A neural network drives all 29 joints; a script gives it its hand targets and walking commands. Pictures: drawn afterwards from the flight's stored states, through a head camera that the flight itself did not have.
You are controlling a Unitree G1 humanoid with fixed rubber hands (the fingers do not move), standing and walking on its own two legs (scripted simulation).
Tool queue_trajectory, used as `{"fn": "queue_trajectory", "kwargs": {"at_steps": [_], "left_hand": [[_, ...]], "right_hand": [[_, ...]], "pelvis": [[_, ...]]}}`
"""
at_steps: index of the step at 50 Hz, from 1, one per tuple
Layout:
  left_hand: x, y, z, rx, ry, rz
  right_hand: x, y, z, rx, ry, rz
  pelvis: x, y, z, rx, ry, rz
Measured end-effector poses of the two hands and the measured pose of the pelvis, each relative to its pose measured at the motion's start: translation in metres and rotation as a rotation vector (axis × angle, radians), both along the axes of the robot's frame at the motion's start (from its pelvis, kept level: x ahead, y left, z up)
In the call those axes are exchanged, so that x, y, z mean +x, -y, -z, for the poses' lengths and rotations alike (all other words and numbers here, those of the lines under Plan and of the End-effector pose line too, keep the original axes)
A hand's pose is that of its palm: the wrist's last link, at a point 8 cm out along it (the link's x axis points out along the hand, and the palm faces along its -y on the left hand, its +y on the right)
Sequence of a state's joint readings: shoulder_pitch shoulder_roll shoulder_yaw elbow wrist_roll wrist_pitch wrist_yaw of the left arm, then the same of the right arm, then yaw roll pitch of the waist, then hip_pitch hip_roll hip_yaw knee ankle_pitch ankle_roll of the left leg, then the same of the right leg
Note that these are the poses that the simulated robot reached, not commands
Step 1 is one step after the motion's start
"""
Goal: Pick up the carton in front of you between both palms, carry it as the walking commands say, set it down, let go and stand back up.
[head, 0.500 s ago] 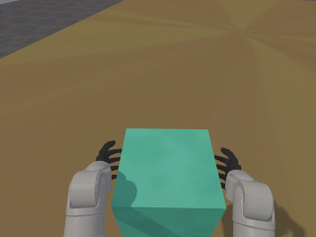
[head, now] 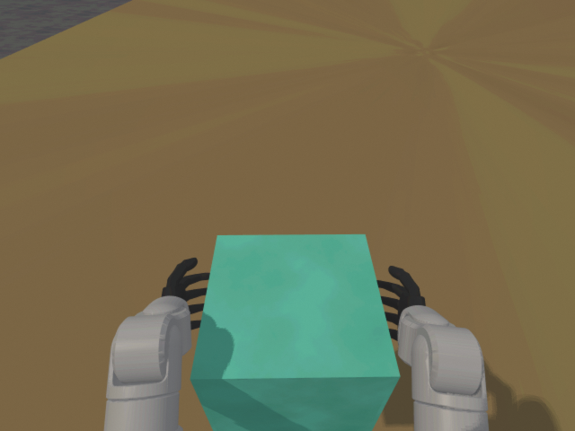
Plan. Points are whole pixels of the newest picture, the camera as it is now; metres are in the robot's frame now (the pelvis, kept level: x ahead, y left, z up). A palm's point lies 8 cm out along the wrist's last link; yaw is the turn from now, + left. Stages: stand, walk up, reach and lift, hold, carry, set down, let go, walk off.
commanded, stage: carry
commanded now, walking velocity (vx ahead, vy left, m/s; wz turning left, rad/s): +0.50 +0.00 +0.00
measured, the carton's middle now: (292, 344) +0.27 +0.00 +0.00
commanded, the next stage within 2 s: none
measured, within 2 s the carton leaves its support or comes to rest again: neither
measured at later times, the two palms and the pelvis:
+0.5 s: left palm (234, 163) +0.58 +0.12 +0.10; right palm (388, 174) +0.59 -0.17 +0.09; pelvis +0.31 -0.03 +0.00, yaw +3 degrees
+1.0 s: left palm (232, 129) +0.72 +0.15 +0.09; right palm (365, 136) +0.73 -0.15 +0.09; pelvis +0.46 -0.01 +0.01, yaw +1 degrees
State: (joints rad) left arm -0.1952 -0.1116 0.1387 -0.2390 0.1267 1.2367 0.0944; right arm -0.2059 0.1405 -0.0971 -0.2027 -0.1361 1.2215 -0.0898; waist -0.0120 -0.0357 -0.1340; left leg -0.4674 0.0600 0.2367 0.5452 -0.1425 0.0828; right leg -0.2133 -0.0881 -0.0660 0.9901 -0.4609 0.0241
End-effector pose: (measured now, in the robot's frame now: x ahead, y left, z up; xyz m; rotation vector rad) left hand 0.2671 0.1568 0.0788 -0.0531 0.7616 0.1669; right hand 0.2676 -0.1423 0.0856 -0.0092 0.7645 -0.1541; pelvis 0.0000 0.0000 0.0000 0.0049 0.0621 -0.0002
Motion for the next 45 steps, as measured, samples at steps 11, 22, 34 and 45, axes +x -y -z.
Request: {"fn": "queue_trajectory", "kwargs": {"at_steps": [11, 22, 34, 45], "left_hand": [[0.124, 0.000, -0.019, -0.002, 0.016, 0.025], [0.283, 0.029, -0.028, 0.047, 0.114, -0.024], [0.373, 0.025, -0.032, 0.039, 0.058, -0.053], [0.440, 0.010, -0.024, 0.009, 0.048, -0.029]], "right_hand": [[0.116, 0.000, -0.018, 0.006, 0.015, 0.029], [0.290, 0.029, -0.014, 0.065, 0.115, -0.013], [0.386, 0.025, -0.016, 0.080, 0.058, -0.025], [0.448, 0.009, -0.021, 0.022, 0.050, -0.021]], "pelvis": [[0.124, -0.008, -0.028, -0.027, -0.017, -0.005], [0.284, 0.028, 0.003, -0.014, 0.014, -0.030], [0.369, 0.031, -0.019, -0.005, 0.008, -0.042], [0.446, 0.013, -0.012, 0.000, 0.011, -0.022]]}}
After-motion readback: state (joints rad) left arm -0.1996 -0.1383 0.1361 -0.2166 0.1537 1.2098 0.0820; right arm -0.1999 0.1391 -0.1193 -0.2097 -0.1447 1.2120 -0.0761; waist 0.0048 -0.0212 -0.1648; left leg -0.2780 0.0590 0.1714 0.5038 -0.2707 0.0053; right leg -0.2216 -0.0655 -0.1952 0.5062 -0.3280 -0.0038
